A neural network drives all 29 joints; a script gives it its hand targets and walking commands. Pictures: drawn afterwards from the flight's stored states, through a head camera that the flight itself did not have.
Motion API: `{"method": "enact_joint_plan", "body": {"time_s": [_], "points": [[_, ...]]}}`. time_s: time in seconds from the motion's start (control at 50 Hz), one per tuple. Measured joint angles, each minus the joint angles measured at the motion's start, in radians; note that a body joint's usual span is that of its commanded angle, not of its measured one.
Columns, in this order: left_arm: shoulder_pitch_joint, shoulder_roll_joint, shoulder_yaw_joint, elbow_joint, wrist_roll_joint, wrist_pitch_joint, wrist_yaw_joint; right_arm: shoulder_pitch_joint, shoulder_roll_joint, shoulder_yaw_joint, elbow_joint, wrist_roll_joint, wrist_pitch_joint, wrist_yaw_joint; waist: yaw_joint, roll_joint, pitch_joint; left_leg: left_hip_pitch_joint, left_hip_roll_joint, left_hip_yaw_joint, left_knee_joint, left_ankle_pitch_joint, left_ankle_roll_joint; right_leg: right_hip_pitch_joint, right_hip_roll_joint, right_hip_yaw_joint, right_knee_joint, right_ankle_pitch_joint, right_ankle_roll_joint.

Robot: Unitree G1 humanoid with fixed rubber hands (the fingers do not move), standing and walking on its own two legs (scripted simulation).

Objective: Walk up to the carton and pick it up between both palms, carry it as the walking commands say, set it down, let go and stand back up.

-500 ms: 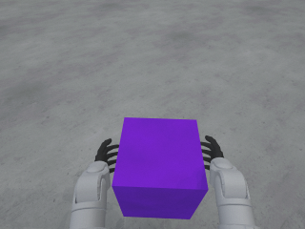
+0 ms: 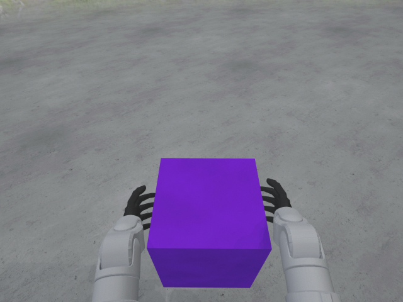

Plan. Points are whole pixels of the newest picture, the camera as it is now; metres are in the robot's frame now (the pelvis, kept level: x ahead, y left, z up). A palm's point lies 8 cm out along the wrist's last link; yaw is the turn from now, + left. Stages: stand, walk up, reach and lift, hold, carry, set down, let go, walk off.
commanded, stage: hold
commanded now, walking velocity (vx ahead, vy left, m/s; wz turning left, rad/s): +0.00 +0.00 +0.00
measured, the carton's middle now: (207, 225) +0.31 +0.00 -0.03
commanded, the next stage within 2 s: set down in 0.24 s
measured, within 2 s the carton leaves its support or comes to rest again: neither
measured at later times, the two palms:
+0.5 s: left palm (132, 230) +0.28 +0.16 +0.03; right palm (274, 216) +0.29 -0.14 +0.03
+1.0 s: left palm (145, 235) +0.31 +0.15 -0.05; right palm (269, 223) +0.33 -0.15 -0.05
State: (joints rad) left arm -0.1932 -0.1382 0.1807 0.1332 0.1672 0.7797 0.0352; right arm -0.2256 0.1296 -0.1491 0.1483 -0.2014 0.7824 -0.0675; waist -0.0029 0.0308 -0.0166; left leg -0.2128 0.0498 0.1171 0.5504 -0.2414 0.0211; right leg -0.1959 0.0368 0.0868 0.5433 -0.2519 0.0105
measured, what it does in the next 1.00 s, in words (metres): stands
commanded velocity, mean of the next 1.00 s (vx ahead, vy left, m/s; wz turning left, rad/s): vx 0.00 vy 0.00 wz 0.00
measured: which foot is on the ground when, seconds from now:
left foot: down 0.00-1.00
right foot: down 0.00-1.00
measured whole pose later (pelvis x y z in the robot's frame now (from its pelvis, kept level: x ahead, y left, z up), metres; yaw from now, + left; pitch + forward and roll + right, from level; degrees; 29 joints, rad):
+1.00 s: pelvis +0.01 -0.01 +0.00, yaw +1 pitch +10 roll +1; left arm -0.28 -0.16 0.31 0.48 0.23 0.33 0.01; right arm -0.32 0.17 -0.31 0.47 -0.31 0.32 0.01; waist 0.00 0.02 0.00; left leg -0.50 0.03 0.11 0.55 -0.21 0.02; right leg -0.51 0.02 0.09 0.60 -0.26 0.01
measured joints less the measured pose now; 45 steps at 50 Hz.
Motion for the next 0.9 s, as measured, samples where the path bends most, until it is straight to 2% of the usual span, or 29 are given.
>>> {"method": "enact_joint_plan", "body": {"time_s": [0.26,0.38,0.56,0.64,0.72,0.9], "points": [[0.0,0.0,0.018,0.009,0.005,-0.002,-0.009,-0.015,0.01,0.0,0.016,-0.015,-0.001,0.0,0.0,0.0,0.005,0.004,-0.003,-0.003,0.0,0.0,0.0,0.005,-0.001,0.0,0.0,0.0,0.0],[-0.001,-0.001,0.044,0.075,0.017,-0.026,-0.015,-0.025,0.019,-0.014,0.098,-0.036,-0.035,0.004,0.0,0.0,0.006,0.011,-0.004,-0.004,-0.001,-0.003,-0.001,0.012,-0.002,0.0,0.0,-0.004,0.0],[-0.044,-0.009,0.095,0.228,0.045,-0.126,-0.017,-0.081,0.033,-0.091,0.254,-0.076,-0.142,0.017,0.0,0.0,0.006,0.011,-0.006,-0.007,-0.001,-0.009,-0.002,0.012,-0.003,0.0,0.0,-0.01,0.0],[-0.07,-0.014,0.123,0.282,0.061,-0.174,-0.022,-0.102,0.034,-0.129,0.302,-0.099,-0.196,0.042,0.0,0.0,0.014,0.008,-0.007,-0.007,-0.001,-0.013,-0.003,0.009,-0.003,0.0,0.0,-0.015,0.0],[-0.078,-0.016,0.134,0.31,0.063,-0.224,-0.025,-0.104,0.034,-0.155,0.316,-0.108,-0.245,0.072,0.0,0.0,0.017,-0.022,-0.007,-0.008,-0.001,-0.013,-0.003,-0.022,-0.003,0.0,0.001,-0.016,0.0],[-0.078,-0.017,0.134,0.342,0.063,-0.367,-0.025,-0.09,0.035,-0.16,0.323,-0.108,-0.382,0.075,0.0,-0.002,0.018,-0.182,-0.016,-0.008,-0.002,0.008,-0.003,-0.194,-0.01,0.0,0.03,-0.012,0.0]]}}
